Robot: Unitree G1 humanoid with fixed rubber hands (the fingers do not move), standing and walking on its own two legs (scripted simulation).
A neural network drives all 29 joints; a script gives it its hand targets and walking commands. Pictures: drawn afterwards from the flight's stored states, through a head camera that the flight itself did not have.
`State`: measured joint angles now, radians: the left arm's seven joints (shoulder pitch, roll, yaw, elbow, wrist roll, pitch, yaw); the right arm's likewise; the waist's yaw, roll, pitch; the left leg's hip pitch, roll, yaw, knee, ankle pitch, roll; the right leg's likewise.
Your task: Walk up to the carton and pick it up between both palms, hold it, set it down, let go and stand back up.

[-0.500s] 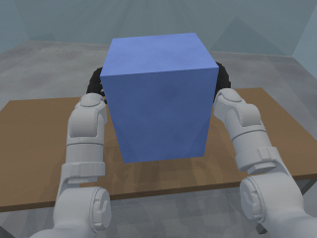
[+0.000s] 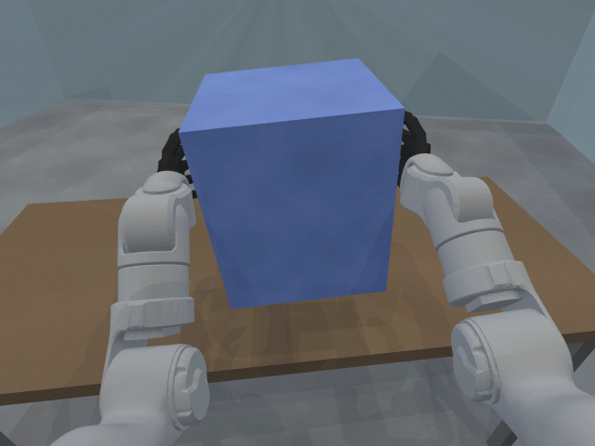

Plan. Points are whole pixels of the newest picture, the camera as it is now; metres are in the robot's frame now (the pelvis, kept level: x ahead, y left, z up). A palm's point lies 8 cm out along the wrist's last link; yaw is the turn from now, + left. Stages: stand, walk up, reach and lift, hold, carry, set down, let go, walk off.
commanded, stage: hold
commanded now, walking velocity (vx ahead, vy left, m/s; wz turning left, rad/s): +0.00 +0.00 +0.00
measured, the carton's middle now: (295, 182) +0.39 +0.01 +0.23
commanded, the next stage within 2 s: none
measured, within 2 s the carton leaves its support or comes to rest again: neither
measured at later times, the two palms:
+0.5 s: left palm (174, 176) +0.37 +0.16 +0.26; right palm (412, 159) +0.38 -0.14 +0.27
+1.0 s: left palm (176, 178) +0.37 +0.16 +0.26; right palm (413, 161) +0.38 -0.14 +0.27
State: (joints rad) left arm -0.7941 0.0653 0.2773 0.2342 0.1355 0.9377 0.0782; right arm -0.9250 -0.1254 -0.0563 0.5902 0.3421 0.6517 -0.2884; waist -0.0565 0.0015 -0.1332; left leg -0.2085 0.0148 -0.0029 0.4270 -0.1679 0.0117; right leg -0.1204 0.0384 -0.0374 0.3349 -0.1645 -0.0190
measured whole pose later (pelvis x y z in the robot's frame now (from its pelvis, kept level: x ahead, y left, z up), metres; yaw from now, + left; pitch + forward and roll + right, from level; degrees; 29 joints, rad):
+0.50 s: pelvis +0.00 -0.01 +0.00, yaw +1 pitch -1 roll -2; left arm -0.87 0.10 0.29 0.37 0.12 0.89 0.05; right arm -0.99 -0.14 -0.02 0.68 0.36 0.65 -0.31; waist -0.06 0.00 -0.16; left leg -0.24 0.01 -0.03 0.42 -0.15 0.00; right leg -0.15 0.05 -0.05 0.33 -0.16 -0.03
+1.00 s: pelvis +0.01 +0.00 +0.00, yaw +1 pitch -2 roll -2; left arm -0.81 0.07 0.29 0.25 0.14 0.94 0.05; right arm -0.94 -0.14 -0.02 0.57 0.37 0.69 -0.32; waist -0.07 0.01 -0.14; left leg -0.21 0.01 -0.03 0.43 -0.17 0.01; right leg -0.12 0.05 -0.03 0.33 -0.17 -0.02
